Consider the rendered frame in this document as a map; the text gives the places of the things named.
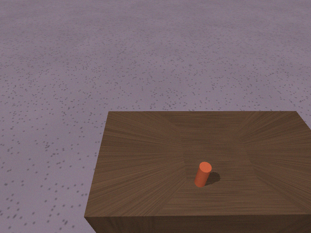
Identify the can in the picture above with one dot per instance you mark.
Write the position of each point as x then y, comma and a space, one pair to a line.
202, 174

